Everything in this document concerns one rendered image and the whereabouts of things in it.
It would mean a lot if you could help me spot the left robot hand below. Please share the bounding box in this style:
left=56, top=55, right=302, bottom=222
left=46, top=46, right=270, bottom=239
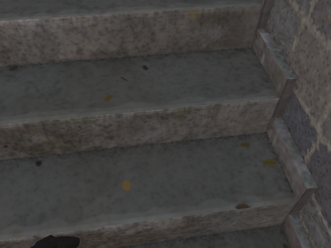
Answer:
left=30, top=235, right=80, bottom=248

